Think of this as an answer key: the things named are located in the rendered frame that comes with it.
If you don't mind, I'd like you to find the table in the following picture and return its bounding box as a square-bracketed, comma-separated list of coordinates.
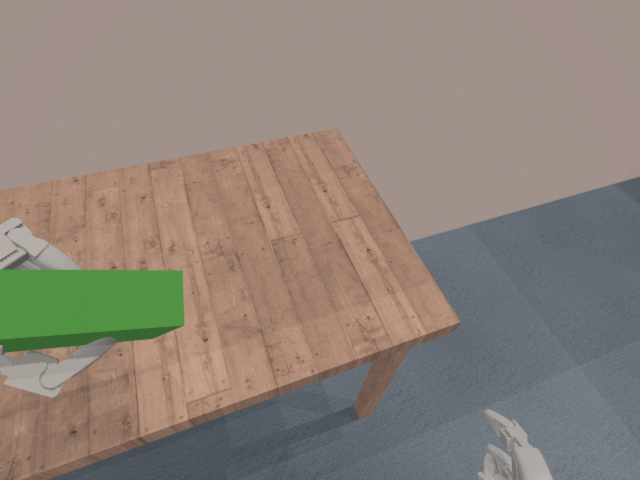
[0, 128, 461, 480]

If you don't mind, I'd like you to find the robot left hand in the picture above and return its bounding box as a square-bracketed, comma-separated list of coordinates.
[0, 218, 117, 398]

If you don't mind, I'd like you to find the sponge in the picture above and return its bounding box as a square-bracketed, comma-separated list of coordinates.
[0, 269, 185, 353]

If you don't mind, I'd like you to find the robot right hand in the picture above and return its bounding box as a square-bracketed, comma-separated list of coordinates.
[478, 409, 554, 480]

